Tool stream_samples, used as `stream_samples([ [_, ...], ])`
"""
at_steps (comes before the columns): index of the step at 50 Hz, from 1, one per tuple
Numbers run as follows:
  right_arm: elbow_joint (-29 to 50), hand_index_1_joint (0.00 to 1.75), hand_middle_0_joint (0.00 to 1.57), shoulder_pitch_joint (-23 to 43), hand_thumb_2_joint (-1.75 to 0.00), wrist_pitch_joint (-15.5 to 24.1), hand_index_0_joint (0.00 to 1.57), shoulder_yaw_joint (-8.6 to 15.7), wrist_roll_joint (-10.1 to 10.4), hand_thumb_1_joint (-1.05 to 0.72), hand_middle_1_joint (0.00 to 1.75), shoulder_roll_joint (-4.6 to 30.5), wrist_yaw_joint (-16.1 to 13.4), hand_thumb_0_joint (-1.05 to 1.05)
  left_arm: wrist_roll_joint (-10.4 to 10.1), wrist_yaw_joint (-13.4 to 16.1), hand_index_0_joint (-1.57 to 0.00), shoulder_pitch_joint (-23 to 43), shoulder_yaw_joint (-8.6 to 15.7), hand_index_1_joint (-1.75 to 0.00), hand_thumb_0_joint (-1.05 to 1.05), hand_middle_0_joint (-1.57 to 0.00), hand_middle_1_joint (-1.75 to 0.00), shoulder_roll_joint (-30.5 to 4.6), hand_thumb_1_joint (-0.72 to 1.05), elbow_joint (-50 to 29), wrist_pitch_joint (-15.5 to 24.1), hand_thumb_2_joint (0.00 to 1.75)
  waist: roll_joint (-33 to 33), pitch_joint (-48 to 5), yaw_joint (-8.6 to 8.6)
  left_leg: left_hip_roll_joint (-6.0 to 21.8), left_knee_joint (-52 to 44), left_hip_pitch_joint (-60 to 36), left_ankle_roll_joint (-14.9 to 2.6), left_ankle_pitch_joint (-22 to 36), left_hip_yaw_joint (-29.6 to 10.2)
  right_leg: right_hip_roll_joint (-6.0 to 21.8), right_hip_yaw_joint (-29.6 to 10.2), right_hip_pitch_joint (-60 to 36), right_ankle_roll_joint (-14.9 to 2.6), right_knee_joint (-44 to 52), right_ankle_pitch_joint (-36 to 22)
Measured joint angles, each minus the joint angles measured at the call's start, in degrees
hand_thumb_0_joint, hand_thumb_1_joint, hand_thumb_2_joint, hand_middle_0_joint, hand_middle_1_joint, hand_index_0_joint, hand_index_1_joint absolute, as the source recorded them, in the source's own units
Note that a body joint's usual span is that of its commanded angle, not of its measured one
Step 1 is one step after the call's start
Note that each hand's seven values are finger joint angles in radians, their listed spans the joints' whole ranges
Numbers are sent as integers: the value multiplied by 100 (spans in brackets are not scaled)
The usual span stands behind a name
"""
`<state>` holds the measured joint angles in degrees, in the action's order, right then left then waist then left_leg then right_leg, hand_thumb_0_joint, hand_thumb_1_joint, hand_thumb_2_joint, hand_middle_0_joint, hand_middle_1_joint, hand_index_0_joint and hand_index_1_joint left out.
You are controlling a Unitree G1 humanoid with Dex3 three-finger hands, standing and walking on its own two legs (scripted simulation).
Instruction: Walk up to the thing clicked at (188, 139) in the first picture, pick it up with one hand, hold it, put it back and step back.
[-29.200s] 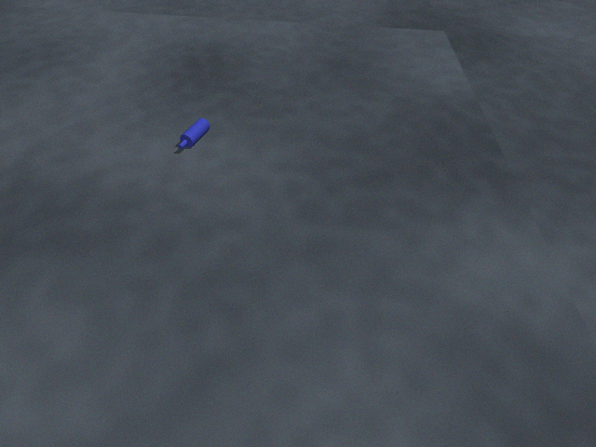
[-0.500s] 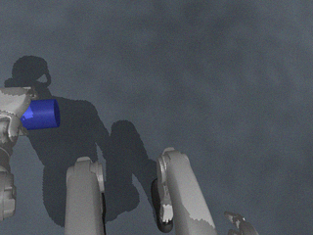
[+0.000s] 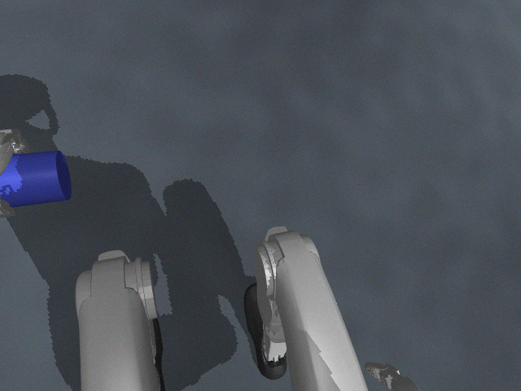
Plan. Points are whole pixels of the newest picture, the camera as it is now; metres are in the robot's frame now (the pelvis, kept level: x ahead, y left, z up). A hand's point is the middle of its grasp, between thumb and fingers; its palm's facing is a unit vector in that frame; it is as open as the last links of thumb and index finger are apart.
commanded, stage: crouch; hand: left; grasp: from above
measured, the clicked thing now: out of the picture +0.44 +0.35 -0.21
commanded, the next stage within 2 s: lower in 0.08 s
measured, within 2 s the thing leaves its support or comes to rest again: neither
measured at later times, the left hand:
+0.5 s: hand (7, 184) +0.45 +0.32 -0.23, palm faces -0.49 -0.10 -0.87, open 10.6 cm
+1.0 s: hand (24, 185) +0.46 +0.32 -0.28, palm faces -0.47 -0.11 -0.88, open 10.5 cm
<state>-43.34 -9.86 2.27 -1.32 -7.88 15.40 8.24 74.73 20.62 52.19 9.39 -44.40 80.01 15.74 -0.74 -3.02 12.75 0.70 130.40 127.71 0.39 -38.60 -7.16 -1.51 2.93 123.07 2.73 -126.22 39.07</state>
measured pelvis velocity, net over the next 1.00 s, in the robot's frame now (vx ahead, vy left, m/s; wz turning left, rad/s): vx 0.01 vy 0.00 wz -0.07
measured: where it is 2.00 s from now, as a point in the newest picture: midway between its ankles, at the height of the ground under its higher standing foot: (210, 361)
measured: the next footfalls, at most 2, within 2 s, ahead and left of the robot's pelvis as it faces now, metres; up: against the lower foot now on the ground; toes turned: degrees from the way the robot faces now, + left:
none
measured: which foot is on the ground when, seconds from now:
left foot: down 0.00-1.00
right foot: down 0.00-1.00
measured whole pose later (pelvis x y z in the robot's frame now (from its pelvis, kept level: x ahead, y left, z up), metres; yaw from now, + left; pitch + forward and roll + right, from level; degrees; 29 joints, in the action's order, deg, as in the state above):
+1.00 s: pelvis +0.01 +0.00 -0.06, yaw -4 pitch +32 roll -11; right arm -41.9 -5.1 4.1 -8.5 -11.2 16.3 9.1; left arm 76.0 26.9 55.4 11.9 -53.2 89.0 16.6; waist -4.5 4.3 16.6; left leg 0.4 143.9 135.7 0.7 -40.7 -11.3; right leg -3.0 5.7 129.8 3.5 -137.0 40.0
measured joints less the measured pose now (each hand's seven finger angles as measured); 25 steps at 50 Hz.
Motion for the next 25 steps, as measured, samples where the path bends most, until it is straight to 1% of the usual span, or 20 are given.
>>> stream_samples([
  [6,-11,30,20,60,-90,14,20,-84,-30,-90,30,-2,-28,0,57,95,-68,107,28,-52,-1,-65,-53,-110,-6,203,-10,47,-20,33,59,-1,223,191,1,3,-27,-20,11,186,2,-209,-9],
  [13,8,30,20,148,-90,20,20,-190,-44,-91,30,1,-47,0,27,124,-69,199,31,-51,-1,-66,-52,-203,-6,299,-76,48,-34,84,89,4,401,313,-6,-31,-54,-42,23,299,25,-362,9],
  [16,26,30,20,179,-90,15,20,-251,-43,-91,30,13,-44,0,13,93,-69,287,-55,-50,-1,-67,-51,-273,-7,448,-83,48,-45,101,114,-6,469,366,-1,-44,-70,-40,35,345,15,-426,27],
  [19,55,30,20,224,-90,25,20,-330,-59,-91,30,35,-30,0,7,67,-70,345,-84,-49,-1,-67,-50,-374,-7,573,-48,49,-68,177,144,-12,564,416,5,-59,-114,-48,68,380,26,-498,36],
  [25,81,30,20,276,-90,38,20,-418,-124,-91,30,56,-7,0,23,124,-70,311,72,-48,-1,-67,-49,-538,-6,582,130,47,-182,371,185,-26,794,528,27,-88,-202,-66,131,465,37,-680,49],
])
